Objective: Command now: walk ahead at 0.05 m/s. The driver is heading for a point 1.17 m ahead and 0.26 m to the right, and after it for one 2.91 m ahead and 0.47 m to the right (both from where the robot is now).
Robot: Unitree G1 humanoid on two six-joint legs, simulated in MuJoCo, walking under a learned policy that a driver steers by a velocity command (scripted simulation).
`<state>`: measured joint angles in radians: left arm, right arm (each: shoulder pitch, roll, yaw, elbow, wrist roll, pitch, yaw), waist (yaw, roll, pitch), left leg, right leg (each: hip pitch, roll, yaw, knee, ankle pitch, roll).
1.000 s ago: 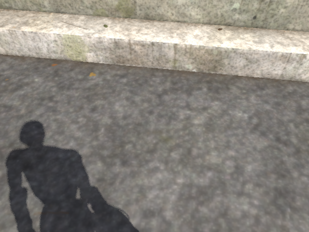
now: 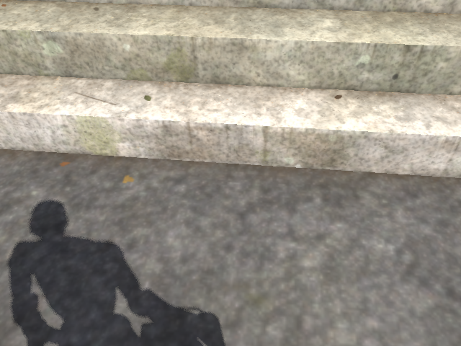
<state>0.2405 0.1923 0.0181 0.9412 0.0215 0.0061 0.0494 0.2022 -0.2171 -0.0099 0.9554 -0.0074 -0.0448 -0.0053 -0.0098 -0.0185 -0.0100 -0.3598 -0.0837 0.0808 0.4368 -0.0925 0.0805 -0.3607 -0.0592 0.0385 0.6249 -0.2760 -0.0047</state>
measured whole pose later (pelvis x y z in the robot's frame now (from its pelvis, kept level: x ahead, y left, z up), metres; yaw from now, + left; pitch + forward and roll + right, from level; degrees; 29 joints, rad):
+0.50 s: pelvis +0.08 -0.01 +0.01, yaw +1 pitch +2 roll +0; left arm 0.38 0.17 0.05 1.04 -0.03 -0.09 0.03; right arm 0.28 -0.21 -0.04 1.04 0.04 -0.07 -0.01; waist 0.01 0.00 -0.04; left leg -0.31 -0.02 0.04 0.55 -0.37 0.08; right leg -0.20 0.00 -0.02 0.51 -0.39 -0.07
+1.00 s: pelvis +0.35 +0.10 +0.01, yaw -2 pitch +1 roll +2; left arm 0.18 0.24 0.05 0.82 -0.05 -0.10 -0.01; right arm 0.42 -0.19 -0.02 1.07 -0.02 -0.11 0.04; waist -0.04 -0.05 -0.05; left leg -0.10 -0.04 0.13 0.42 -0.35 0.05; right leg -0.83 -0.10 0.06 1.31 -0.09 -0.11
